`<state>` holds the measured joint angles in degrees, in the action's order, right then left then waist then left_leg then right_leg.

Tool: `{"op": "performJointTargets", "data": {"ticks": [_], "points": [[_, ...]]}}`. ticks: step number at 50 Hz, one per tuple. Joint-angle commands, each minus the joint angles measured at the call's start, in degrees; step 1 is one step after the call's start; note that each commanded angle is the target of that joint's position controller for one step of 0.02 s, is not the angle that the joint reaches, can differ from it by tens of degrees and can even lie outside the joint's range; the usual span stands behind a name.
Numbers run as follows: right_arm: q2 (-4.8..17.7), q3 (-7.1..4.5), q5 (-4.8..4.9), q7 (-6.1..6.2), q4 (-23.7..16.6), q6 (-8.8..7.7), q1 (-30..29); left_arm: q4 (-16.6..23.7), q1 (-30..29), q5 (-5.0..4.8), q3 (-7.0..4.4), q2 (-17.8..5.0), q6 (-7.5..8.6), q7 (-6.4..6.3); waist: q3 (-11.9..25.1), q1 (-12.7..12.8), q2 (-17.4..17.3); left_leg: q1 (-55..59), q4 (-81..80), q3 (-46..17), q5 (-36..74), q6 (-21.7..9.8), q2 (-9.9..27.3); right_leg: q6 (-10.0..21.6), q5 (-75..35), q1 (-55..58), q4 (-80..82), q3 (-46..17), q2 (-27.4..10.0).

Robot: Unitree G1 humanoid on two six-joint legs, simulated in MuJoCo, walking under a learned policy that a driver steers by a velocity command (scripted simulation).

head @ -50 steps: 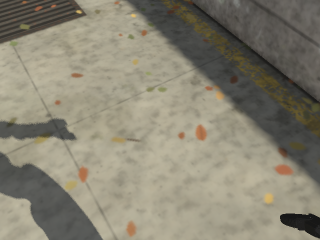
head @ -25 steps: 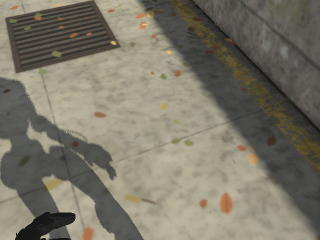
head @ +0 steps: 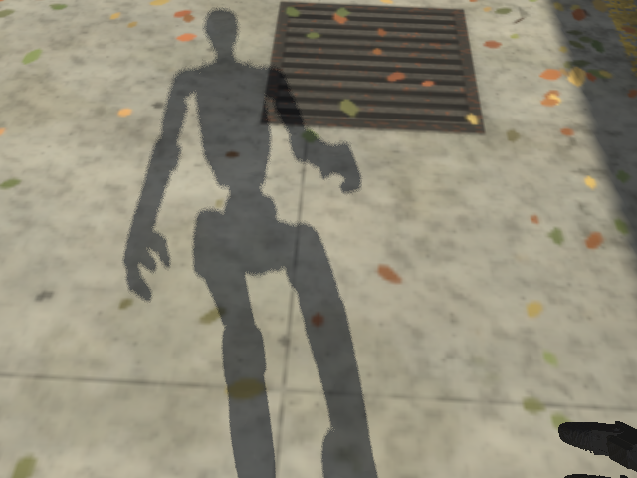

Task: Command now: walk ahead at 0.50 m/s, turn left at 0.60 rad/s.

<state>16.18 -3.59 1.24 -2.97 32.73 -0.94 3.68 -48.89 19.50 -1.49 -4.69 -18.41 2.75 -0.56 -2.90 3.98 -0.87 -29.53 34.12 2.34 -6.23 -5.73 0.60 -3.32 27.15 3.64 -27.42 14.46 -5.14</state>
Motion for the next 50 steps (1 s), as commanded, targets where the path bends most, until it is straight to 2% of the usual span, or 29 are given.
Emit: {"op": "performJointTargets", "data": {"ticks": [1, 2, 3, 4, 5, 6, 10, 15, 17, 19, 22, 23, 24, 25, 26, 27, 28, 29, 31, 33, 37, 39, 42, 44, 45, 46, 47, 48, 50], "points": [[20.0, -6.61, 0.66, 1.77, 1.3, -0.07, 19.5, 8.6, 2.1, 2.89, 1.23, -0.6, 1.83, 0.12, 17.4, -6.1, -15.8, 51.3, -8.4, -37.9, -11.1, -16.0, 14.8, 1.8, 5.1, -42.6, -46.3, -6.5, 4.8], [15.4, -5.17, 0.34, 1.37, -0.4, -1.12, 21.3, 9.2, -3.6, 0.94, 0.75, -5.2, 3.90, 0.84, 24.3, -10.7, -9.3, 53.2, -16.4, -50.0, -19.1, -17.8, 18.1, 2.4, 6.9, -48.4, -52.4, -19.3, 5.4], [12.3, -4.12, -0.17, 1.12, 0.6, -2.03, 19.6, 10.9, -8.8, -1.04, 0.04, -7.8, 4.89, 1.23, 16.0, -11.0, -6.1, 47.8, -17.6, -42.0, -14.7, -14.9, 16.6, 3.4, 1.0, -52.5, -51.4, -19.3, 3.1], [11.0, -3.62, -0.05, 1.14, 0.7, -2.45, 16.6, 10.9, -9.4, -0.39, 0.41, -7.0, 5.45, 0.97, 11.2, -8.6, -2.3, 39.5, -17.4, -35.1, -8.8, -13.0, 14.2, 3.9, -4.0, -50.2, -46.3, -19.2, 0.7], [9.4, -3.09, -0.23, 1.26, 0.2, -2.49, 12.7, 10.3, -9.2, 1.17, 0.20, -7.0, 5.50, 0.57, 8.3, -6.1, -0.6, 32.1, -17.7, -30.0, -2.4, -11.6, 12.0, 3.5, -6.9, -46.4, -41.6, -19.2, -0.9], [8.1, -2.54, -0.88, 1.46, -0.6, -2.54, 10.3, 9.9, -8.1, 1.76, -0.13, -7.4, 4.95, 0.59, 7.2, -4.0, -1.6, 26.9, -18.8, -26.9, 2.5, -11.1, 10.3, 3.1, -8.9, -42.5, -39.1, -19.6, -1.9], [9.0, -2.66, -0.72, 2.70, 0.6, -2.93, 10.6, 10.3, -9.3, 2.61, 0.37, -4.8, 2.89, 0.60, 4.9, -2.9, -1.4, 17.8, -21.3, -21.1, 11.1, -11.6, 7.8, 0.0, -14.1, -39.2, -30.0, -17.8, -0.9], [10.1, -2.95, -0.13, 3.92, 3.2, -2.24, 14.8, 13.0, -20.5, 2.07, 1.59, -2.0, 3.13, 1.33, 2.3, -7.0, -3.1, 14.3, -20.2, -17.6, 4.4, -7.5, 3.9, -0.9, -31.2, -34.8, -9.3, -17.3, 3.2], [10.4, -3.06, 0.15, 3.97, 4.4, -2.06, 16.8, 14.0, -23.3, 1.45, 1.48, -2.6, 3.51, 1.79, 1.9, -8.2, -3.5, 15.0, -19.1, -19.9, 1.7, -6.9, 4.8, -0.5, -33.0, -32.7, -5.6, -17.7, 4.4], [9.9, -3.01, 0.30, 4.29, 5.4, -1.35, 17.8, 14.6, -23.9, 1.79, 0.85, -4.0, 3.84, 2.07, 1.8, -7.9, -4.1, 18.6, -14.1, -22.3, 6.2, -5.6, 5.0, 0.6, -31.0, -32.0, -1.8, -18.5, 5.7], [9.3, -3.05, 0.18, 4.97, 4.9, -0.07, 16.0, 13.6, -18.9, 2.23, -0.25, -5.5, 4.38, 2.03, 4.7, -5.0, -6.6, 22.4, -4.7, -25.7, 13.9, -2.7, 4.1, 3.3, -27.6, -25.7, 1.6, -18.1, 6.9], [7.9, -2.59, 0.19, 4.96, 3.9, -0.03, 14.4, 12.9, -14.8, 2.84, -0.71, -6.3, 4.61, 1.64, 7.5, -2.5, -5.9, 20.8, 1.6, -24.0, 15.6, -0.4, 1.1, 5.0, -33.9, -18.1, 4.2, -17.9, 5.0], [4.7, -1.49, -0.89, 4.97, 2.0, -0.18, 14.1, 12.7, -7.8, 3.91, -1.43, -9.9, 4.64, 1.17, 16.1, -0.1, 0.2, 13.2, 16.7, -20.1, 3.4, 2.5, -2.6, 9.0, -50.6, -2.4, 0.1, -26.1, -5.5], [1.9, -0.58, -0.38, 4.71, 2.9, -0.34, 26.9, 12.0, -4.7, 4.47, -1.56, -11.5, 3.49, 1.22, 25.8, -4.5, 17.0, -2.8, 34.5, -14.9, -37.7, 6.5, -10.2, 20.7, -63.7, 16.1, -1.6, -46.4, -21.8], [8.8, -1.62, 0.16, 4.52, 4.1, -0.18, 29.3, 12.2, -5.0, 2.15, -1.52, -9.1, 2.40, 1.45, 27.2, -4.4, 15.1, -7.3, 42.7, -15.0, -33.7, 8.0, -4.8, 21.8, -48.3, 14.3, 1.0, -53.3, -23.4], [11.6, -2.69, 0.63, 4.70, 3.7, 0.66, 21.9, 13.6, -7.7, 2.02, -0.45, -5.1, 1.61, 0.91, 19.1, -2.2, 9.8, -10.3, 44.9, -12.9, -28.8, 9.4, -2.8, 19.2, -41.4, 7.8, 2.8, -44.2, -19.1], [12.0, -2.96, 0.31, 5.11, 2.8, 1.62, 17.2, 13.7, -10.8, 2.34, 0.31, -3.4, 0.76, 0.57, 13.7, -2.3, 5.9, -10.2, 43.3, -10.5, -25.1, 10.1, -1.1, 16.9, -38.9, 0.4, 4.3, -36.7, -15.7], [11.6, -3.21, -0.05, 5.41, 2.1, 2.54, 15.0, 13.6, -12.9, 2.43, 0.66, -2.8, 0.20, 0.40, 9.7, -3.2, 5.7, -9.0, 41.4, -9.7, -23.3, 10.4, 0.3, 16.2, -38.4, -6.2, 5.7, -32.2, -13.1], [7.8, -2.62, 0.22, 5.43, 1.8, 3.80, 16.0, 12.6, -14.9, 3.07, 0.38, -3.8, -0.03, 0.20, 5.9, -5.3, 8.4, -2.9, 35.1, -6.8, -20.8, 10.2, 1.4, 15.2, -37.2, -16.0, 9.7, -24.4, -9.5], [5.2, -1.85, -0.27, 5.49, 1.1, 3.83, 15.0, 11.4, -14.6, 3.08, -0.15, -4.9, 0.15, 0.12, 6.8, -5.0, 9.2, -1.2, 29.3, -5.4, -19.2, 10.3, 1.5, 16.9, -42.8, -15.9, 11.0, -21.7, -10.0], [4.5, -1.09, -0.97, 4.61, 0.5, 3.52, 12.2, 10.1, -16.0, 1.89, -0.61, -6.5, -0.79, 0.05, 10.6, -4.7, 7.7, 5.5, 17.4, -4.9, -12.3, 9.2, 2.2, 17.8, -42.8, -15.0, 11.3, -18.2, -11.3], [5.0, -1.00, -0.97, 4.06, 0.2, 3.69, 10.2, 9.2, -15.7, 1.33, -0.65, -7.1, -1.36, 0.33, 9.8, -4.0, 8.1, 8.3, 12.2, -4.0, -10.8, 8.5, 1.7, 17.3, -36.8, -15.7, 11.6, -17.4, -11.0], [5.1, -0.90, -0.93, 3.14, 0.4, 3.35, 9.3, 7.3, -13.7, 0.03, -0.79, -8.5, -1.64, 1.20, 8.0, -3.8, 8.1, 13.8, 2.3, -1.8, -9.9, 6.0, 0.6, 15.7, -11.4, -18.0, 13.2, -19.0, -10.8], [5.5, -1.14, -1.19, 2.87, 2.2, 2.68, 11.8, 6.1, -13.2, -0.18, 0.15, -6.6, -1.50, 1.72, 6.5, -5.4, 7.3, 22.9, -5.9, -0.5, -9.0, 3.6, -0.9, 12.6, -0.8, -23.3, 11.2, -18.5, -8.8], [6.6, -1.46, -0.97, 3.18, 2.8, 2.41, 14.1, 5.7, -13.0, 0.44, 1.17, -4.1, -1.17, 2.12, 6.6, -6.7, 5.4, 28.2, -9.2, -3.8, -10.8, 2.0, 1.2, 9.7, 1.1, -26.7, 6.7, -16.4, -6.6], [10.6, -2.14, -1.27, 3.88, 3.2, 2.17, 18.2, 6.8, -13.6, 2.15, 2.73, 0.6, -0.63, 2.84, 8.3, -6.8, -7.2, 34.3, -14.6, -19.7, -9.5, -1.7, 13.2, 5.0, 3.4, -33.9, -10.9, -9.4, -0.7], [16.6, -3.61, -1.71, 3.58, 3.5, 1.69, 19.2, 9.2, -16.2, 1.18, 1.87, -2.3, -0.07, 2.50, 4.3, -8.4, -15.9, 32.1, -22.3, -35.1, -23.3, -10.3, 20.5, 3.2, 8.3, -47.4, -21.3, -9.3, 5.2], [13.3, -2.91, -1.85, 3.36, 3.1, 0.26, 17.9, 9.0, -17.7, 0.35, 0.22, -7.5, 0.38, 2.05, 1.2, -9.1, -10.1, 29.9, -23.7, -35.1, -27.4, -11.1, 19.3, 3.6, 4.9, -49.6, -28.3, -14.6, 2.0], [9.2, -1.57, -1.26, 3.42, 3.1, -1.63, 14.7, 6.8, -14.7, -0.04, -0.34, -7.0, 0.67, 2.15, 0.1, -6.5, -8.6, 29.4, -24.5, -28.0, -24.8, -7.9, 15.6, 4.4, -4.3, -50.3, -29.6, -16.3, -0.1]]}}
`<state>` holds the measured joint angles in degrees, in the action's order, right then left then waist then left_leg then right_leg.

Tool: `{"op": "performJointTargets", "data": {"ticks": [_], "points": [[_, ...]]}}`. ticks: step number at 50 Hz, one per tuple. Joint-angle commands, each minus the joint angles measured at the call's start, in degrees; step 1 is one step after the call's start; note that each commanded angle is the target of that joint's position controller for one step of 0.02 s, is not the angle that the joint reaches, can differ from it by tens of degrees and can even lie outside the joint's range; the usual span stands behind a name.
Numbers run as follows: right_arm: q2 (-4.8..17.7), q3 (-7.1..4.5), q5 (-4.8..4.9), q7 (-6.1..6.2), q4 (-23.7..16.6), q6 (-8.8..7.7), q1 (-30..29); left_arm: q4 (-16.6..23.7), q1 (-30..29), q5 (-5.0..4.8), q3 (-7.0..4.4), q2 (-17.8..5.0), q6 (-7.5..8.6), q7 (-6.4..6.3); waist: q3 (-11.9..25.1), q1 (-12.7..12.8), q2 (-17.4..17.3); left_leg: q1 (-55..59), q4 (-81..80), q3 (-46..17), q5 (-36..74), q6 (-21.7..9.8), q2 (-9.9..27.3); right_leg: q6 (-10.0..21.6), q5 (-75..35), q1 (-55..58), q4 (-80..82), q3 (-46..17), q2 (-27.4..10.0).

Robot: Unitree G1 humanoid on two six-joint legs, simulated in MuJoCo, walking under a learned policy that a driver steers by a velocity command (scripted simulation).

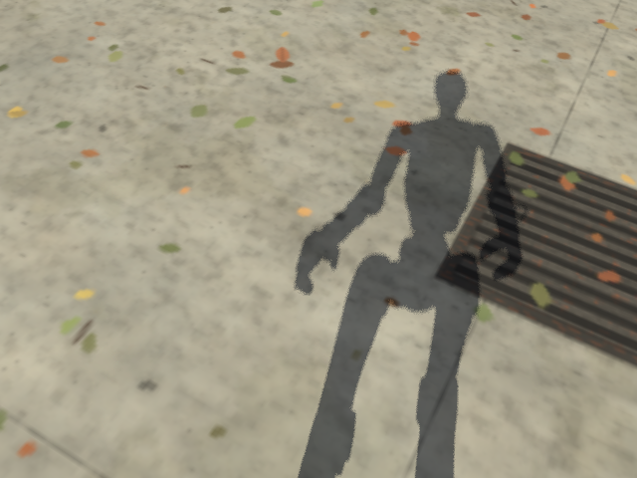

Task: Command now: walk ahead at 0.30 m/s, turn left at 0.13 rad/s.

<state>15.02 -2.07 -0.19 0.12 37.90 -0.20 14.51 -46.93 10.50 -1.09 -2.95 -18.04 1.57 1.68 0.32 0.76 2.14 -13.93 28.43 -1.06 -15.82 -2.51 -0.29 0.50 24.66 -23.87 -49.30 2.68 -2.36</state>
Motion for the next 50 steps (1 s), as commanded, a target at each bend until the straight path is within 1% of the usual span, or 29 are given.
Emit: {"op": "performJointTargets", "data": {"ticks": [1, 4, 7, 9, 11, 13, 14, 15, 16, 17, 18, 19, 20, 22, 25, 27, 29, 32, 34, 35, 36, 37, 38, 39, 40, 42, 43, 46, 50], "points": [[9.4, -2.72, 0.31, 0.51, -2.0, -2.57, 2.3, 4.5, -5.7, 0.26, -2.17, -7.2, 1.98, -0.12, -4.2, -2.8, -10.5, 13.4, -19.2, -21.4, -7.2, -10.3, 15.5, -0.1, -5.6, -22.5, -6.4, -4.6, -3.1], [8.4, -2.34, -0.55, 1.20, -1.8, -2.74, 0.5, 3.2, -4.4, 1.24, -1.42, -3.7, 2.21, 0.05, -0.7, -0.9, -8.3, 11.0, -16.5, -10.1, 25.0, -8.9, 11.9, -2.7, -12.6, -14.1, -2.3, -2.4, -1.9], [8.8, -2.61, -0.39, 1.32, -0.2, -2.20, 1.2, 3.5, -6.9, 1.34, -0.07, -0.7, 1.50, 0.21, 0.7, -1.9, -8.7, 7.3, -14.0, -4.0, 32.5, -7.7, 9.6, -3.9, -17.8, -4.8, 8.6, -1.2, -0.5], [10.3, -3.13, -0.05, 1.17, 1.4, -1.71, 3.5, 4.5, -9.2, 1.20, -0.12, -1.7, 1.26, 0.25, 0.3, -2.9, -9.0, 6.7, -12.3, -5.9, 33.5, -8.2, 10.4, -3.6, -18.7, -2.3, 12.8, -1.6, 0.9], [11.9, -3.74, 0.60, 1.17, 1.8, -1.21, 3.2, 5.1, -9.4, 1.11, -0.64, -3.7, 1.33, 0.12, 0.1, -2.5, -9.6, 7.2, -9.9, -9.1, 33.0, -8.4, 11.6, -2.5, -17.2, -1.1, 15.4, -2.3, 2.0], [11.8, -3.83, 1.43, 1.48, 1.6, -0.70, 1.2, 4.3, -6.1, 1.34, -1.40, -5.4, 1.57, -0.19, 1.0, -0.2, -9.2, 7.5, -6.1, -12.0, 27.6, -6.8, 11.0, -0.8, -19.9, 3.5, 21.7, -2.8, 2.6], [10.8, -3.59, 1.50, 1.62, 1.7, -0.59, 1.2, 3.6, -4.0, 1.74, -1.80, -6.3, 1.77, -0.54, 1.9, 0.9, -8.0, 6.2, -3.1, -11.9, 24.7, -5.2, 9.0, 0.2, -26.7, 8.8, 26.3, -2.9, 1.9], [8.4, -2.89, 0.61, 1.78, 1.2, -0.83, 2.2, 3.7, -1.6, 2.51, -2.55, -9.6, 1.88, -1.22, 6.1, 1.0, -3.7, 2.6, 3.5, -9.9, 18.3, -2.4, 5.3, 2.6, -42.7, 18.0, 25.2, -8.3, -4.7], [4.8, -1.90, -0.21, 1.98, 0.8, -1.11, 6.9, 3.7, 1.7, 3.13, -3.58, -13.7, 1.23, -2.00, 12.3, 0.2, 8.1, -10.2, 16.8, -5.4, -4.1, 1.7, -1.2, 10.1, -58.2, 32.9, 21.6, -17.3, -16.2], [6.2, -2.18, 0.45, 2.40, 0.7, -0.77, 7.1, 2.9, 4.3, 2.27, -3.09, -10.4, 0.24, -2.10, 15.7, 2.3, 14.1, -16.5, 29.1, -3.8, -26.2, 4.3, -4.1, 16.9, -53.9, 33.6, 26.1, -27.2, -23.2], [10.5, -3.73, 1.26, 2.58, 1.4, 0.00, 6.8, 3.5, 2.6, 1.77, -2.17, -7.9, -0.07, -2.12, 12.6, 2.0, 7.9, -18.5, 37.2, -6.1, -25.2, 5.1, -1.5, 16.5, -42.5, 29.2, 28.5, -25.4, -21.9], [10.9, -4.23, 1.79, 2.85, 1.5, 0.91, 4.8, 4.1, -1.1, 2.02, -1.81, -6.6, -0.22, -2.36, 8.9, 0.7, 5.9, -20.6, 40.1, -5.3, -21.2, 5.3, 0.1, 14.4, -34.5, 25.1, 29.7, -21.1, -19.1], [10.7, -4.49, 1.72, 3.15, 1.7, 2.13, 4.6, 4.7, -4.8, 1.89, -1.43, -5.3, -0.31, -2.44, 5.5, -0.4, 5.4, -20.4, 39.8, -4.8, -17.5, 5.9, 1.5, 13.0, -27.7, 19.9, 31.6, -16.6, -16.8], [9.0, -4.49, 1.30, 3.50, 1.6, 3.76, 4.7, 4.8, -8.7, 2.29, -1.31, -4.8, -0.65, -2.79, 2.2, -1.9, 6.8, -16.0, 37.8, -2.8, -11.5, 6.8, 2.5, 11.8, -19.8, 11.3, 35.1, -10.8, -13.8], [7.0, -4.03, 1.04, 3.13, 0.0, 3.81, 2.6, 4.1, -8.9, 2.27, -1.64, -5.4, -0.83, -3.57, 1.9, -1.3, 6.8, -14.4, 31.2, -0.6, -7.5, 7.0, 3.6, 12.8, -20.8, 11.0, 36.6, -6.1, -14.0], [6.1, -3.47, 0.90, 2.21, -1.1, 3.27, 0.9, 3.5, -7.8, 1.48, -2.32, -7.1, -0.84, -3.69, 3.7, -0.3, 6.1, -12.8, 25.0, 0.5, -5.7, 5.9, 4.9, 12.7, -13.1, 12.3, 38.0, -5.3, -15.1], [6.4, -3.35, 0.90, 1.06, -1.7, 2.64, -0.2, 3.3, -7.6, 0.76, -2.99, -9.1, -0.71, -3.41, 3.8, -0.3, 6.3, -9.8, 20.0, 2.0, -5.0, 4.2, 5.1, 12.1, -5.5, 11.5, 40.0, -5.2, -16.0], [7.6, -3.83, 1.05, -0.13, -1.2, 2.15, 0.1, 3.0, -7.4, -0.28, -3.60, -10.4, -0.36, -2.47, 2.4, -1.2, 5.4, -6.0, 13.2, 4.2, -4.9, 1.6, 4.6, 10.6, 1.2, 11.5, 40.7, -4.6, -17.1], [7.1, -4.05, 1.18, -0.62, 0.5, 1.95, 2.8, 2.8, -8.3, -1.15, -3.64, -10.2, -0.61, -2.01, 1.7, -3.4, 4.0, -0.2, 5.4, 6.6, -1.8, -0.5, 3.5, 8.6, 5.5, 9.6, 38.2, -2.2, -16.4], [7.0, -4.31, 1.22, -0.62, 2.4, 1.83, 5.7, 2.5, -8.3, -1.17, -3.38, -8.9, -0.82, -1.89, 1.5, -4.5, 2.6, 4.4, 2.3, 8.0, -1.6, -1.7, 1.7, 7.1, 7.9, 7.2, 34.8, -0.2, -14.7], [8.0, -5.03, 1.57, -0.27, 4.9, 1.69, 10.8, 2.4, -8.5, -0.67, -2.64, -6.0, -0.98, -1.62, 1.0, -6.0, -1.3, 9.8, -1.4, 6.5, -4.5, -3.6, 0.7, 4.9, 9.5, 3.3, 26.5, 3.0, -11.4], [12.0, -6.30, 1.89, 0.54, 6.2, 1.29, 17.1, 3.5, -10.5, 0.59, -1.27, -1.4, -0.85, -0.80, 0.5, -8.0, -14.4, 16.8, -9.7, -11.0, -12.6, -8.7, 11.2, 0.6, 8.7, -8.1, 3.8, 9.5, -5.3], [18.4, -6.89, 1.19, 0.11, 3.5, -0.28, 15.6, 7.3, -13.8, 0.63, -1.27, -1.2, 0.29, -0.67, -3.2, -6.5, -19.6, 18.0, -18.2, -39.5, -26.1, -17.9, 20.9, -1.1, 12.0, -27.1, -9.0, 2.7, 3.3], [14.9, -5.98, 0.22, -0.24, 2.1, -2.13, 12.0, 7.9, -16.0, -0.76, -2.10, -5.2, 1.90, -0.28, -4.4, -6.3, -13.0, 16.4, -21.7, -40.0, -27.7, -18.4, 22.0, 0.5, 7.0, -30.0, -13.3, -5.0, 0.3], [12.5, -5.00, 0.38, -0.02, 1.6, -3.36, 8.8, 7.3, -14.3, -1.35, -2.63, -7.0, 3.04, 0.15, -5.6, -4.0, -12.6, 16.1, -21.2, -34.6, -22.8, -15.9, 20.3, 1.4, -0.5, -30.2, -11.9, -6.0, -1.4], [10.0, -4.13, 1.30, 0.44, 1.3, -3.61, 6.6, 4.9, -12.4, 1.02, -2.99, -7.2, 4.20, 0.02, -4.3, -2.6, -9.4, 16.2, -19.5, -24.7, -8.6, -11.8, 15.8, 0.5, -9.5, -26.1, -6.6, -5.6, -2.7], [9.2, -3.72, 1.02, 0.85, 1.2, -3.56, 7.1, 4.4, -12.7, 1.37, -3.00, -6.7, 4.36, 0.16, -3.5, -2.4, -8.9, 15.7, -19.6, -21.5, -3.2, -10.7, 14.0, -0.2, -13.2, -23.4, -4.3, -5.3, -2.3], [9.6, -3.86, 0.77, 1.82, 1.7, -3.63, 9.7, 4.8, -14.9, 1.03, -2.36, -4.1, 4.27, 0.43, -2.7, -2.9, -7.6, 15.2, -19.2, -16.0, 7.5, -9.6, 11.5, -2.2, -21.5, -20.0, 4.2, -4.3, 0.1], [10.3, -4.24, 1.04, 2.28, 2.8, -3.24, 12.4, 7.1, -20.5, 0.37, -1.40, -2.0, 4.20, 1.00, -4.7, -5.0, -9.2, 10.3, -18.5, -13.4, 9.6, -8.5, 9.7, -3.4, -27.6, -14.2, 15.0, -3.7, 2.3]]}}
Over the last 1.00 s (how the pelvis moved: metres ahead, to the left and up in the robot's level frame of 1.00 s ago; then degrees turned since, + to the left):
0.37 0.06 0.02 29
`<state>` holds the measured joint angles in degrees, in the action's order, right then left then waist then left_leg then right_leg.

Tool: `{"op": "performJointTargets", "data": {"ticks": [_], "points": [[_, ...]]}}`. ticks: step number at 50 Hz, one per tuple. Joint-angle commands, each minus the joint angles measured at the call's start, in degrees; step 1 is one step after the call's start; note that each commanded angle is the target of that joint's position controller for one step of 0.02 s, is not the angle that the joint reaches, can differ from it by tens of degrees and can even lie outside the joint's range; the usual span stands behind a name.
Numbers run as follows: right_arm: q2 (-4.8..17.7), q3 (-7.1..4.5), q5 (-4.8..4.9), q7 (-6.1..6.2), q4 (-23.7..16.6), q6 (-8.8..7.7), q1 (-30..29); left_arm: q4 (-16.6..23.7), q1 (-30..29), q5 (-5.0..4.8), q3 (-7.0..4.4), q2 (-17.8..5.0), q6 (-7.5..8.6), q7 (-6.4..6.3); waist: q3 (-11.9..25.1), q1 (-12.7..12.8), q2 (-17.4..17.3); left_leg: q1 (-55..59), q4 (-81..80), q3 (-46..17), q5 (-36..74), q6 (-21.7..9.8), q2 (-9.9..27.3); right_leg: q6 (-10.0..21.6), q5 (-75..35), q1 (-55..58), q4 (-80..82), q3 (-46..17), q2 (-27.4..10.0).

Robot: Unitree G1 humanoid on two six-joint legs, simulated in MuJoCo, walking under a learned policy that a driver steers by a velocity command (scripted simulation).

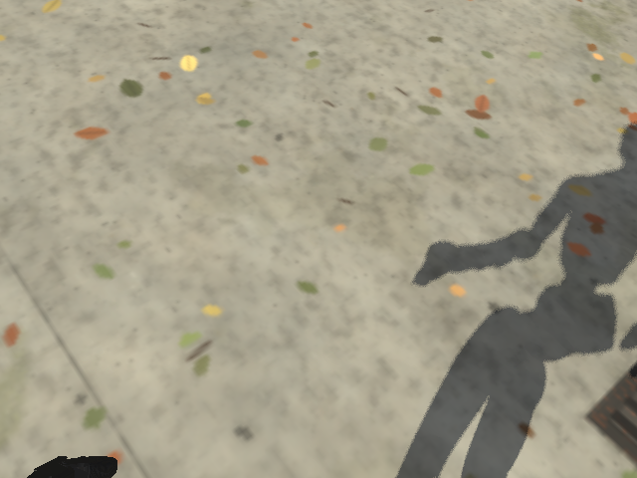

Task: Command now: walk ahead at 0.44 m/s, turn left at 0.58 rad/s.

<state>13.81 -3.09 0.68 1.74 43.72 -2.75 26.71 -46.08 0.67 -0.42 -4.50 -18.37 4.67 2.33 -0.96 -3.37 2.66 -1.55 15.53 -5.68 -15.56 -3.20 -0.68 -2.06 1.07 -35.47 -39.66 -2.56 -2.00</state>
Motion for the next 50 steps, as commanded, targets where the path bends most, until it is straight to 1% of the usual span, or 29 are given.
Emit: {"op": "performJointTargets", "data": {"ticks": [1, 4, 7, 9, 10, 11, 12, 13, 14, 15, 16, 18, 20, 22, 24, 27, 29, 30, 31, 32, 33, 34, 35, 36, 38, 41, 46, 49, 50], "points": [[11.6, -3.31, 0.34, 0.64, -2.5, -0.60, 1.0, 7.1, -12.0, -0.38, 0.33, -1.5, 1.17, 0.51, -4.0, -1.5, -9.7, -2.4, -5.2, -9.2, 9.5, -7.7, 10.3, -0.8, -4.3, -2.1, 6.8, 1.4, 2.1], [11.8, -3.53, 0.93, 0.77, -1.6, -0.21, 1.5, 8.6, -13.1, -0.50, 0.36, -2.4, 1.76, 0.97, -4.9, -1.5, -9.8, -1.2, -2.6, -11.6, 11.0, -7.2, 11.7, 0.1, -3.7, -0.1, 10.7, 0.3, 2.1], [12.5, -3.98, 0.78, 1.03, -1.6, 0.54, -0.4, 7.9, -8.3, -0.55, -0.51, -4.9, 2.42, 0.86, -3.3, 1.1, -12.1, 0.2, 1.6, -13.4, 19.7, -5.9, 13.0, 1.9, 0.9, 7.0, 11.7, 0.7, 2.6], [11.1, -3.35, 0.16, 0.69, -2.8, 0.89, -3.0, 4.8, 4.8, -0.26, -2.40, -8.5, 2.64, -0.12, 5.3, 7.7, -12.0, -3.0, 16.3, -10.5, 33.7, -3.0, 8.1, 5.0, 1.2, 25.8, 13.1, 2.2, 2.8], [8.3, -2.15, -0.96, 0.39, -4.5, 0.92, -3.5, 3.9, 15.6, 0.86, -3.00, -11.5, 2.47, -0.68, 16.2, 11.7, -6.9, -13.3, 33.0, -8.9, 22.5, -1.1, 4.1, 8.6, 6.3, 45.1, 10.1, -7.9, -6.9], [1.0, -0.33, 0.73, 0.00, -5.8, 0.16, 6.4, 2.1, 19.7, 1.29, -3.76, -15.2, 1.80, -0.41, 26.3, 6.0, 16.7, -34.0, 53.7, -5.0, -17.5, 2.8, -4.5, 17.7, 20.1, 64.0, 17.6, -38.0, -21.8], [7.7, -1.39, 2.31, 0.16, -4.0, -0.20, 5.0, 2.8, 17.6, 0.39, -2.19, -8.8, 1.77, -0.25, 21.9, 7.3, 12.8, -39.9, 61.2, -7.1, -17.0, 2.7, -0.6, 16.6, 29.0, 60.3, 23.4, -42.8, -21.4], [11.5, -2.43, 2.50, 0.05, -4.9, -0.25, -2.1, 3.4, 13.9, 0.06, -1.33, -5.3, 1.40, -0.78, 12.2, 8.1, 7.6, -42.3, 61.7, -4.8, -12.1, 2.6, 2.0, 14.2, 27.3, 51.6, 24.0, -31.7, -19.2], [11.7, -2.50, 1.72, 0.24, -5.4, -0.23, -5.9, 3.3, 11.0, 0.39, -1.03, -4.5, 1.06, -1.07, 7.1, 7.1, 2.2, -40.0, 59.8, -2.7, -7.7, 2.4, 4.8, 13.1, 19.3, 42.9, 24.4, -23.4, -17.1], [11.1, -2.65, 0.76, 0.09, -6.0, -0.26, -8.5, 2.7, 9.7, 0.85, -0.82, -3.4, 0.85, -1.20, 3.8, 6.2, 1.1, -37.8, 57.0, -2.3, -5.4, 2.1, 6.5, 12.6, 12.8, 36.1, 25.5, -17.8, -15.0], [9.9, -2.69, 0.91, -0.27, -6.2, 0.08, -8.0, 2.3, 9.1, 1.55, -0.59, -2.9, 1.09, -1.42, 3.0, 4.6, 2.5, -34.7, 55.5, -2.5, -3.9, 1.8, 8.0, 12.3, 9.7, 32.0, 26.9, -13.8, -13.7], [7.2, -2.20, 1.39, -0.63, -6.7, 0.94, -8.2, 1.4, 8.6, 0.90, -0.73, -2.7, 1.74, -1.56, 1.3, 3.7, 3.1, -34.0, 52.6, -1.4, -3.6, 1.6, 9.0, 13.2, 7.1, 28.9, 30.0, -8.8, -13.4], [5.6, -1.59, 0.59, -0.49, -8.5, 1.47, -11.5, 0.3, 8.6, 0.52, -1.04, -4.2, 2.23, -1.56, -1.9, 3.4, 1.2, -35.1, 46.7, -0.7, -3.5, 2.6, 8.7, 14.7, -7.1, 25.9, 30.9, -4.9, -14.2], [4.2, -0.83, -0.50, -0.75, -9.2, 0.98, -12.5, -0.5, 8.7, 0.39, -1.26, -5.8, 1.99, -1.47, -0.9, 2.7, 0.6, -32.3, 38.1, 0.6, 1.4, 3.2, 7.3, 15.2, -19.6, 25.6, 29.8, -0.1, -12.8], [3.4, -0.16, -0.72, -1.68, -9.1, 0.14, -14.9, -0.6, 7.8, -0.30, -1.00, -6.1, 1.24, -1.42, 0.1, 3.2, 1.4, -26.2, 28.1, 4.3, 10.0, 3.2, 5.4, 13.8, -23.5, 23.9, 29.0, 4.5, -9.3], [5.2, -0.47, -0.69, -2.82, -10.1, -0.67, -20.1, -2.2, 11.7, -1.51, -1.15, -8.2, 0.05, -1.50, 1.5, 4.9, 1.6, -22.7, 18.8, 4.5, 15.9, 3.0, 2.9, 11.7, -21.7, 28.5, 25.3, 2.6, -9.3], [7.4, -1.37, -1.16, -2.86, -9.5, -0.97, -18.5, -2.6, 11.7, -2.01, -1.19, -9.0, -0.63, -1.71, 3.1, 2.6, 1.5, -17.1, 12.4, 4.4, 18.4, 1.6, 1.7, 9.5, -19.1, 30.1, 19.8, 0.8, -9.6], [9.3, -2.23, -1.68, -2.47, -8.2, -1.03, -15.2, -2.8, 12.2, -1.88, -0.79, -8.0, -0.72, -1.76, 5.1, 0.9, 0.9, -10.1, 9.9, 5.1, 22.1, 0.3, 1.0, 7.9, -19.1, 28.6, 15.0, 0.8, -8.0], [12.9, -3.32, -2.28, -1.79, -7.5, -1.09, -11.8, -2.7, 13.7, -0.85, 0.06, -5.7, -0.54, -1.73, 8.1, -0.3, -1.9, -1.6, 10.0, 2.5, 38.5, -1.4, 5.2, 5.0, -10.9, 24.6, 7.3, 2.5, -4.4], [16.4, -3.57, -4.47, -0.90, -8.5, -0.47, -8.8, -1.7, 18.1, 1.02, 1.88, -1.0, -0.30, -1.51, 16.1, 0.4, -12.9, 15.0, 14.9, -11.3, 61.7, -8.7, 20.8, 0.7, 18.2, 10.9, -9.4, 4.9, 0.9], [13.9, -2.69, -3.74, -0.99, -9.2, 0.50, -9.3, -2.7, 22.6, -0.39, 2.28, -0.8, -1.03, -1.68, 24.8, 0.7, -19.1, 17.0, 14.1, -19.6, 62.0, -15.3, 27.6, -0.8, 41.1, 7.6, -21.7, -0.2, 2.7], [12.2, -2.39, -2.24, -1.38, -9.3, 1.22, -10.7, -2.8, 20.6, -1.76, 0.58, -6.5, -2.12, -1.79, 22.0, -0.1, -13.9, 12.3, 11.8, -16.1, 51.8, -14.5, 24.5, -1.1, 41.0, 4.7, -27.7, -2.2, 1.0], [11.2, -2.05, -1.31, -1.45, -9.1, 1.36, -13.5, -1.7, 17.4, -2.15, 0.15, -6.8, -3.12, -2.15, 16.3, 0.9, -11.8, 8.1, 9.9, -12.2, 42.1, -12.4, 22.0, -1.0, 38.7, 0.7, -29.3, -0.9, -0.4], [9.8, -1.62, -1.12, -1.44, -8.7, 1.23, -16.6, -1.8, 16.3, -1.69, 0.01, -5.9, -4.31, -2.85, 11.8, 2.2, -9.6, 1.9, 7.2, -9.0, 33.9, -11.0, 20.0, -1.7, 35.0, 0.4, -28.2, -0.5, -1.8], [9.4, -1.67, -2.05, -1.23, -8.2, 0.97, -22.1, -1.7, 17.7, -0.97, -0.29, -4.7, -6.92, -4.03, 7.5, 5.3, -11.0, -10.8, 2.1, -3.1, 24.5, -9.8, 17.4, -3.2, 28.5, 7.4, -26.2, 1.1, -2.1], [8.9, -1.92, -2.59, -0.50, -7.4, 0.60, -25.1, 0.0, 17.2, -0.45, -0.40, -3.1, -8.37, -4.39, 6.2, 6.3, -11.3, -16.0, -0.4, 2.1, 17.7, -10.2, 17.2, -3.1, 23.6, 11.4, -20.7, 2.7, -2.3], [10.8, -2.74, -1.51, 0.45, -5.1, 1.31, -24.4, 3.9, 11.8, -0.15, -0.33, -3.8, -8.69, -2.50, 7.0, 4.4, -10.5, -12.9, 1.0, 4.4, 15.0, -9.8, 19.8, -0.2, 19.2, 15.2, -8.5, 4.4, -2.6], [11.6, -3.07, 0.18, 0.46, -3.9, 2.13, -25.4, 3.8, 14.3, -0.01, -0.97, -4.2, -8.74, -1.47, 6.6, 6.5, -9.5, -13.1, 6.4, 7.0, 11.9, -6.2, 19.1, 2.9, 13.8, 21.6, 3.2, 7.4, -0.4], [10.2, -2.89, 0.51, 0.44, -2.7, 2.44, -23.4, 3.3, 15.7, 0.41, -1.53, -5.2, -8.68, -1.60, 5.9, 6.6, -6.9, -15.1, 11.2, 9.4, 6.1, -3.0, 16.6, 4.7, 10.4, 24.9, 8.3, 6.5, 0.9]]}}
Over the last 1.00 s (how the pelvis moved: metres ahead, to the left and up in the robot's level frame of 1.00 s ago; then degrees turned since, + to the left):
0.22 0.06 0.01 25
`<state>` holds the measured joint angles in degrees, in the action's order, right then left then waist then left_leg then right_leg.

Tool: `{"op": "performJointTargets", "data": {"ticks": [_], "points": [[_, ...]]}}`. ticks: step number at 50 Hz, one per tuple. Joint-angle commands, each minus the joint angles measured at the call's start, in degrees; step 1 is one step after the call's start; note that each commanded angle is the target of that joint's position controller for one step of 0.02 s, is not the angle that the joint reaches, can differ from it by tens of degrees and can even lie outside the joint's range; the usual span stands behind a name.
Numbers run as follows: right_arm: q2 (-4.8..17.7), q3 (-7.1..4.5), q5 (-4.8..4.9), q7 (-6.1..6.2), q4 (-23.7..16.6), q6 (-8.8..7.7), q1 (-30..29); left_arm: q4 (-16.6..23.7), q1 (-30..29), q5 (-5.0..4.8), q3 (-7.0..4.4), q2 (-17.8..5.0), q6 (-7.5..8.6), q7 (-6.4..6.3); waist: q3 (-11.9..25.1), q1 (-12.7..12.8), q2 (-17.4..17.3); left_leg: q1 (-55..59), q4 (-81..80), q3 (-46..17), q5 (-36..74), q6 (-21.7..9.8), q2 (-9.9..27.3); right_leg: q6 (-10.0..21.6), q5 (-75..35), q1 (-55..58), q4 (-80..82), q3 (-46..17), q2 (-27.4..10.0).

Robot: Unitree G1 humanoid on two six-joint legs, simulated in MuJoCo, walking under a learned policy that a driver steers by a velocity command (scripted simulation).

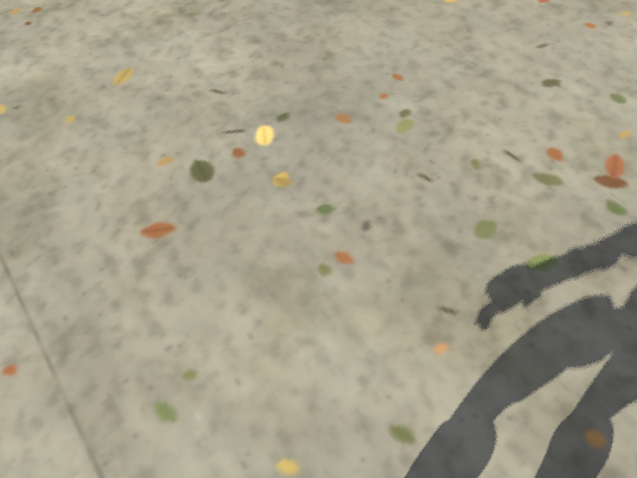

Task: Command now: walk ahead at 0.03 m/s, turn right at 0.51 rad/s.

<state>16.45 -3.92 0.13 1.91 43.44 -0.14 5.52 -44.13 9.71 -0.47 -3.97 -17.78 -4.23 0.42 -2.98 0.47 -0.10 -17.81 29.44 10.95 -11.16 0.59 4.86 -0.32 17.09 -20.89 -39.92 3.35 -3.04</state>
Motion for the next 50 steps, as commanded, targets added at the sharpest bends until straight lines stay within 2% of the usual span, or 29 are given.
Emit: {"op": "performJointTargets", "data": {"ticks": [1, 2, 3, 4, 5, 6, 8, 10, 14, 17, 21, 24, 25, 26, 27, 28, 29, 31, 34, 36, 39, 42, 44, 45, 46, 47, 48, 49, 50], "points": [[5.0, -1.60, 0.14, 0.07, -1.5, 0.24, 0.9, 1.9, 7.3, 0.60, -3.23, -10.2, 0.45, -0.45, 5.5, 1.3, 7.8, -6.1, 10.2, -1.4, -7.9, -1.2, 5.2, 6.7, -17.9, 13.7, 17.3, -11.5, -5.1], [4.0, -1.14, -1.72, 0.30, -4.3, 0.43, -1.3, 4.5, 5.7, 1.10, -4.01, -16.3, 0.90, -1.15, 2.6, 0.6, 20.9, -21.4, 24.8, -1.8, -27.5, 4.2, -4.5, 17.4, -28.5, 15.5, 21.7, -32.5, -18.7], [6.0, -1.77, -1.38, 0.73, -5.4, 0.38, -6.2, 4.8, 7.3, 2.95, -3.64, -15.1, 2.40, -0.61, 6.0, 4.5, 14.3, -21.5, 34.7, -11.8, -28.7, 3.4, -5.3, 21.4, -23.9, 12.5, 23.7, -34.4, -19.3], [6.8, -2.21, -0.20, 0.83, -5.2, 0.48, -5.8, 4.9, 5.0, 2.69, -3.21, -13.8, 3.66, -0.52, 5.4, 2.5, 11.3, -22.3, 37.0, -14.0, -23.3, 2.3, -4.2, 18.9, -20.0, 12.4, 23.6, -29.4, -16.3], [7.1, -2.63, -0.18, 1.19, -3.9, 0.63, -3.9, 5.4, 1.6, 1.29, -3.06, -12.3, 4.21, -0.79, 4.7, 0.6, 8.1, -22.9, 36.2, -14.7, -17.8, 1.9, -3.3, 15.3, -17.3, 12.8, 22.7, -25.4, -13.3], [7.9, -3.01, -0.71, 1.65, -3.0, 0.70, -3.3, 5.9, -0.6, 0.16, -2.39, -10.0, 4.19, -1.20, 4.9, 0.0, 7.3, -22.9, 35.0, -15.1, -14.5, 2.0, -2.8, 13.1, -18.1, 13.2, 22.1, -23.5, -11.9], [7.1, -3.07, -0.85, 1.50, -2.5, 0.30, -2.3, 6.5, -0.7, 0.09, -1.66, -8.5, 3.82, -2.04, 7.3, -0.7, 7.0, -19.3, 35.8, -14.9, -10.3, 2.9, -4.1, 12.7, -25.2, 13.2, 21.0, -21.0, -9.8], [5.8, -2.71, -0.24, 1.26, -2.4, -0.16, -2.0, 6.7, 0.9, 0.12, -1.78, -8.7, 3.63, -2.53, 8.9, -0.4, 6.1, -19.1, 31.9, -15.2, -8.1, 3.6, -4.8, 12.9, -28.4, 16.4, 20.0, -20.3, -9.1], [4.5, -1.92, 0.03, 0.70, -2.9, -0.56, -4.0, 7.1, 1.9, -0.31, -2.52, -10.3, 2.88, -3.07, 8.2, 1.0, 7.3, -16.0, 19.4, -15.9, -6.8, 4.9, -5.6, 12.9, -23.3, 17.3, 19.3, -22.4, -7.9], [5.3, -1.90, 0.35, 0.04, -2.8, -0.89, -4.0, 7.9, 1.2, -0.11, -2.86, -11.0, 2.41, -2.67, 7.2, 1.3, 8.7, -10.8, 13.6, -16.1, -7.8, 4.9, -6.5, 13.5, -20.8, 13.8, 19.2, -25.3, -7.6], [6.5, -2.13, 0.70, -0.91, -2.6, -1.85, -2.4, 8.7, -0.6, -0.49, -2.90, -10.9, 1.89, -2.09, 7.7, 1.1, 9.6, -5.5, 5.9, -16.5, -9.0, 3.9, -7.5, 13.2, -25.7, 14.0, 16.9, -30.3, -6.9], [7.5, -2.71, 0.53, -1.56, -1.0, -2.59, 2.6, 9.8, -3.2, -1.42, -2.52, -9.8, 1.37, -2.52, 8.5, -2.0, 8.4, 5.5, -10.4, -15.9, 4.3, 1.6, -6.0, 9.0, -21.3, 11.0, 12.6, -30.6, -3.0], [10.7, -3.44, -0.31, -1.27, -1.0, -2.39, 4.0, 10.2, -1.6, -0.85, -1.83, -7.4, 1.45, -2.56, 10.2, -1.1, 2.7, 13.0, -11.2, -22.1, 9.8, -1.5, 2.4, 6.0, -9.6, 4.9, 6.3, -27.0, 0.3], [15.0, -4.10, -1.31, -0.75, -1.7, -1.65, 1.4, 10.8, 2.5, -0.52, -1.25, -4.9, 1.89, -2.24, 8.6, 3.2, -13.1, 17.5, -10.3, -34.3, 25.9, -9.4, 13.2, 2.2, 14.2, -7.0, -4.1, -16.2, 10.2], [12.3, -3.56, -2.41, -0.96, -2.3, -1.64, 1.8, 10.3, 2.5, -0.11, -2.68, -9.8, 2.36, -2.19, 8.4, 1.0, -13.6, 14.7, -11.0, -39.7, 28.6, -16.7, 19.4, -0.8, 21.9, -11.4, -17.4, -12.9, 8.8], [9.3, -2.57, -2.04, -0.88, -3.2, -1.76, -0.1, 9.2, 3.2, -0.53, -3.97, -13.0, 2.28, -2.08, 7.4, 1.5, -8.7, 13.0, -10.6, -34.8, 26.3, -16.4, 17.2, -2.0, 18.2, -11.5, -24.4, -13.2, 6.4], [7.6, -2.12, -1.29, -0.68, -3.5, -1.62, -2.4, 8.2, 3.5, -0.69, -4.25, -12.5, 1.74, -2.08, 6.2, 2.4, -7.3, 12.2, -10.0, -29.1, 22.8, -13.7, 13.1, -3.0, 14.5, -11.9, -26.9, -12.3, 5.7], [6.8, -1.55, -0.21, -0.18, -3.6, -1.29, -3.0, 8.1, 3.2, -0.71, -3.58, -9.5, 0.72, -1.96, 4.4, 1.4, -7.7, 12.1, -10.0, -23.1, 21.2, -12.1, 9.8, -5.0, 9.4, -13.8, -29.0, -10.9, 5.0], [8.2, -1.84, -0.87, 0.59, -2.9, -0.41, 0.4, 10.7, -1.0, -1.31, -2.49, -6.8, 0.83, -1.41, 4.6, -1.4, -9.4, 15.5, -10.9, -19.1, 22.3, -13.3, 9.3, -6.1, 6.5, -14.7, -22.4, -7.0, 3.5], [9.5, -2.25, -0.88, 0.64, -2.9, -0.01, 1.2, 11.9, -2.5, -1.02, -2.03, -6.0, 0.93, -1.04, 5.9, -2.5, -9.6, 17.7, -10.7, -18.0, 23.0, -13.8, 10.7, -6.2, 6.6, -12.9, -16.9, -6.0, 1.9], [11.6, -2.93, -0.48, -0.13, -3.4, 0.38, -0.1, 12.9, -2.4, -0.66, -1.54, -5.5, 0.85, -0.36, 6.6, -2.5, -10.0, 15.0, -10.6, -14.8, 23.8, -13.5, 11.6, -5.2, 6.1, -5.8, -8.8, -3.0, 0.9], [12.5, -3.23, 0.44, -0.98, -3.2, 0.35, -0.1, 13.2, -1.1, -0.79, -2.00, -6.5, 0.33, 0.23, 6.2, -2.0, -10.4, 14.0, -8.9, -13.4, 22.5, -12.5, 12.7, -3.4, 4.4, -1.3, -1.4, -0.7, 1.5], [12.5, -3.27, 1.61, -1.21, -3.0, 0.24, -1.2, 12.6, 1.8, -0.80, -2.42, -6.4, 0.05, 0.66, 6.2, 0.3, -9.5, 12.1, -4.8, -11.4, 19.7, -9.8, 12.4, -0.8, -2.3, 4.6, 8.6, 1.0, 2.6], [11.0, -2.92, 1.87, -1.34, -2.1, 0.06, 0.5, 11.8, 4.1, -0.66, -3.02, -7.3, 0.06, 0.41, 6.7, 1.1, -7.4, 8.9, -0.3, -9.1, 14.9, -6.8, 10.7, 1.2, -7.8, 10.6, 14.4, 0.5, 3.8], [8.2, -2.23, 0.52, -1.59, -1.3, -0.13, 3.6, 11.5, 6.7, -0.76, -4.37, -11.3, 0.29, -0.31, 8.2, 1.0, 2.6, -0.2, 11.1, -4.1, 3.2, -1.7, 6.5, 4.3, -24.1, 20.6, 17.6, -8.6, -1.4], [4.4, -0.67, -2.83, -1.71, -4.1, -0.18, 2.4, 13.1, 8.0, -0.52, -5.12, -17.1, 0.87, -1.15, 8.7, -0.1, 19.1, -17.9, 28.3, -2.8, -28.4, 3.5, -2.1, 13.9, -39.3, 27.6, 16.5, -30.2, -16.2], [7.1, -1.51, -1.18, -1.34, -5.9, -0.65, -2.3, 12.8, 11.5, 0.96, -4.66, -15.2, 2.77, -0.16, 13.5, 5.1, 13.5, -21.2, 37.0, -12.9, -29.3, 3.0, -4.2, 21.8, -21.4, 24.3, 21.0, -37.2, -19.5], [8.8, -2.11, 0.54, -1.53, -6.5, -0.99, -4.0, 11.8, 10.5, 0.53, -3.95, -13.0, 4.23, 0.21, 9.5, 3.9, 9.9, -24.3, 38.0, -14.8, -23.7, 1.5, -2.2, 19.5, -2.2, 23.1, 24.2, -34.5, -16.2], [9.8, -2.59, 0.95, -1.75, -6.2, -1.37, -4.3, 11.2, 8.4, -0.46, -3.41, -10.9, 4.90, 0.00, 5.6, 2.9, 8.3, -25.6, 35.5, -15.0, -17.7, 0.1, -0.8, 16.1, 12.4, 20.5, 26.4, -32.2, -13.5]]}}
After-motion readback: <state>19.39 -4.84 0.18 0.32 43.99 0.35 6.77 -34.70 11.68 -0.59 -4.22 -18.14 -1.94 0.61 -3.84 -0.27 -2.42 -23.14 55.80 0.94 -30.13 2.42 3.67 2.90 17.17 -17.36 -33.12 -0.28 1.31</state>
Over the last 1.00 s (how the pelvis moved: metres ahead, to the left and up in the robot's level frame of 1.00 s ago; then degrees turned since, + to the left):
0.40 0.02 -0.02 1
